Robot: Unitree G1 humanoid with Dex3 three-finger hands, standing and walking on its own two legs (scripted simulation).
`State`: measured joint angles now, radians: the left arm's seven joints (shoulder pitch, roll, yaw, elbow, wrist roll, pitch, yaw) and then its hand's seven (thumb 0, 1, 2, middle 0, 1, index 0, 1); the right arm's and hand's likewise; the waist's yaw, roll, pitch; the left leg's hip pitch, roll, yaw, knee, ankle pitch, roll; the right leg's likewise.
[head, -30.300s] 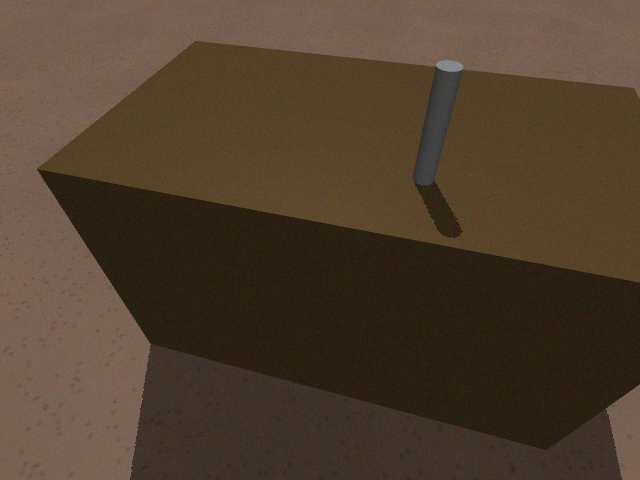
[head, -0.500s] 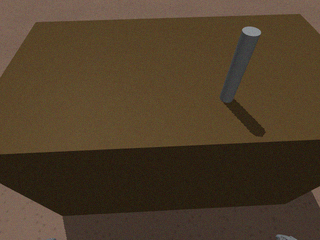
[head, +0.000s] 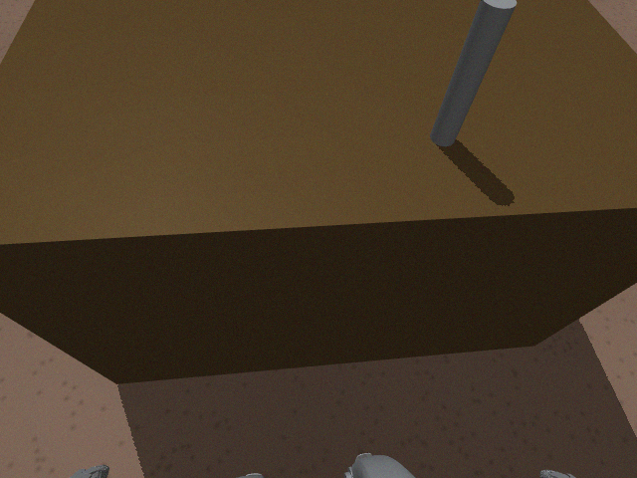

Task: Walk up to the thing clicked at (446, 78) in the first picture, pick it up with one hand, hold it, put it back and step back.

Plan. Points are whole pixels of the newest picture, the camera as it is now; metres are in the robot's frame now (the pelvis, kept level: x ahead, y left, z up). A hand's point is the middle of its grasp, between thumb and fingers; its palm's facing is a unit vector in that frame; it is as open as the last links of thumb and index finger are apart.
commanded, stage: step back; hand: right
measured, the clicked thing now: (466, 80) +0.65 -0.21 +0.10
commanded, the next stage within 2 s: none
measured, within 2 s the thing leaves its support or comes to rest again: neither
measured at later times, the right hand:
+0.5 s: hand out of the picture -0.03 -0.28 -0.15, palm faces -0.09 +0.90 -0.42, open 7.4 cm
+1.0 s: hand out of the picture -0.16 -0.33 -0.15, palm faces -0.01 +0.92 -0.39, open 7.4 cm
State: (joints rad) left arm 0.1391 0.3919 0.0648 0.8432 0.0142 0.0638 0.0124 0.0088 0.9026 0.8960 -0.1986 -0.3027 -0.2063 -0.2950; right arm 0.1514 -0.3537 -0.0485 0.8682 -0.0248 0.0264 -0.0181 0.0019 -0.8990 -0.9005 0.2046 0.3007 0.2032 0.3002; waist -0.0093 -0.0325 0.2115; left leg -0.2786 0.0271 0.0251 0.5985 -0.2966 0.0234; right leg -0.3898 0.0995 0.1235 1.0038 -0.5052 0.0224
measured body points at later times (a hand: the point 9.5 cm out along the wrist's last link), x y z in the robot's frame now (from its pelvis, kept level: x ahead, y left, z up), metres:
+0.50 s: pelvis -0.12 -0.01 -0.01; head -0.06 +0.01 +0.43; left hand +0.01 +0.31 -0.12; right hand -0.03 -0.32 -0.12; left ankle -0.13 +0.11 -0.73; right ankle -0.04 -0.13 -0.72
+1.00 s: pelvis -0.27 -0.05 +0.00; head -0.22 -0.07 +0.44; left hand -0.19 +0.26 -0.11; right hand -0.16 -0.38 -0.13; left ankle -0.26 +0.09 -0.66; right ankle -0.25 -0.17 -0.73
